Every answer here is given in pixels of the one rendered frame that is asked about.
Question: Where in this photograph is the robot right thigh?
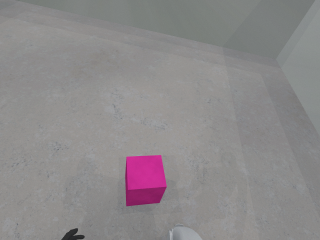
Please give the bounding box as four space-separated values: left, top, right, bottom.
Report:
167 226 202 240

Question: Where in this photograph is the carton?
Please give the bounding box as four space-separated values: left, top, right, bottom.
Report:
125 155 167 206

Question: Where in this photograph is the robot right shin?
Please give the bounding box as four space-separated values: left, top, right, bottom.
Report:
174 224 184 228

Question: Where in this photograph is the robot left hand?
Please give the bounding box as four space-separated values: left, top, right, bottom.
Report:
61 228 85 240

